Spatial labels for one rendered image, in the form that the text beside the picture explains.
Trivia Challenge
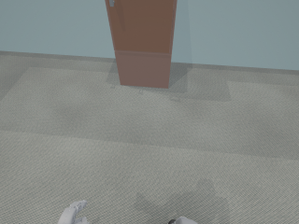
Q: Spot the cupboard door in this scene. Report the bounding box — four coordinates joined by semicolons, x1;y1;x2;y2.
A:
107;0;174;53

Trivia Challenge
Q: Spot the robot left hand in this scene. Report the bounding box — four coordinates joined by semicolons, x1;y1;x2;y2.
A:
56;200;90;224

